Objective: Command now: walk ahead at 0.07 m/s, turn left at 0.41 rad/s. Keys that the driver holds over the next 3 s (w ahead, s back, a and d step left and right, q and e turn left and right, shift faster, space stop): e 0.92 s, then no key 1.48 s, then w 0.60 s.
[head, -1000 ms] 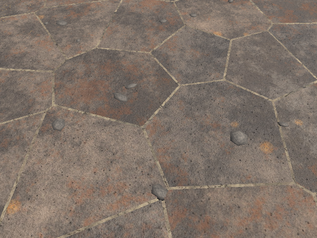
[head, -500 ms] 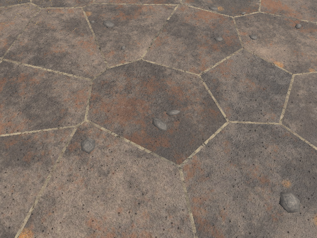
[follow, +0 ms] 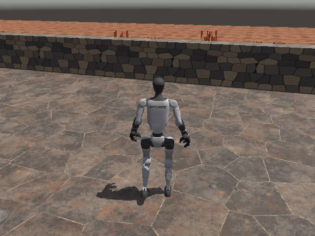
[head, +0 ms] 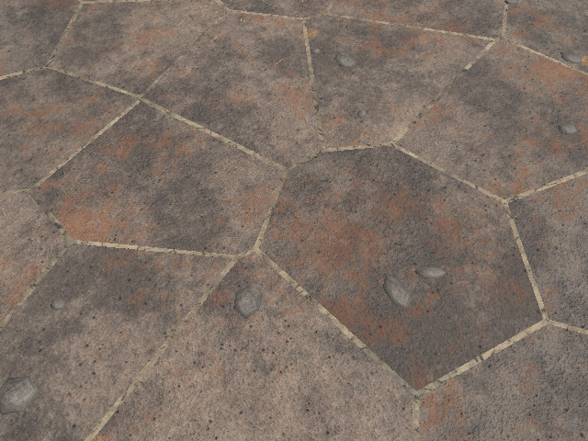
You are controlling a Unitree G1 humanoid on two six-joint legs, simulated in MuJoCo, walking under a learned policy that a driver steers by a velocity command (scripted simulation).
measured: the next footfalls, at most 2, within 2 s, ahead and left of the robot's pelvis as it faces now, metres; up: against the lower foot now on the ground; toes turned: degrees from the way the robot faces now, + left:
left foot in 0.18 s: +0.07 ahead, +0.15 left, +0.00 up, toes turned -1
right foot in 0.52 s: +0.05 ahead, -0.11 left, +0.00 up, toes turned -12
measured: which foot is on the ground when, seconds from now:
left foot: up 0.00-0.16, down 0.18-0.52, up 0.54-0.98, down 1.00-1.00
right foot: down 0.00-0.20, up 0.22-0.50, down 0.52-1.00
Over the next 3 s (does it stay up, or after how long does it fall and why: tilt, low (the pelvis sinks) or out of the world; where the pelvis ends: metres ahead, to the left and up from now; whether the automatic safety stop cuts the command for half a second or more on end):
stays up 0.19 -0.07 0.00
